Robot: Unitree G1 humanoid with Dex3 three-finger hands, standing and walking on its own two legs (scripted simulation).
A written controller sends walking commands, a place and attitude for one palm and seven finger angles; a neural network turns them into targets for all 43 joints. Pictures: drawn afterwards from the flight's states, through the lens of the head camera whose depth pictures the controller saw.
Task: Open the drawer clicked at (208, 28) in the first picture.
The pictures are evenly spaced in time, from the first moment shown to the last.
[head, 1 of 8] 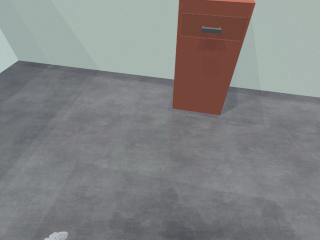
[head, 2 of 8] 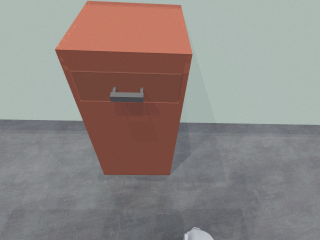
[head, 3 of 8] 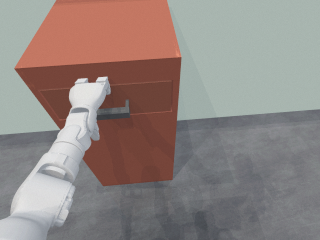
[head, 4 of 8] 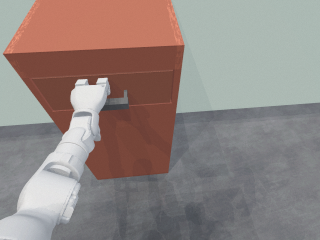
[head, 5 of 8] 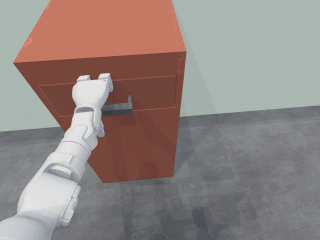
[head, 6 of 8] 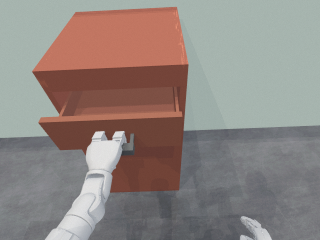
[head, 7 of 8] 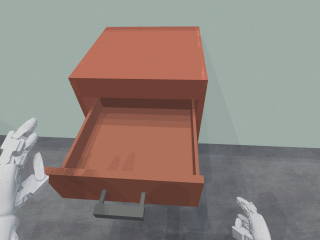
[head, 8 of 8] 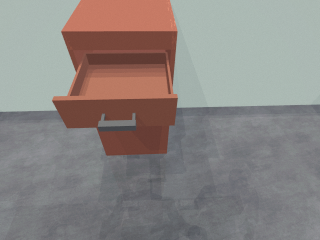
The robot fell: no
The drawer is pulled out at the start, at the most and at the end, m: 0.00 0.30 0.30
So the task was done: yes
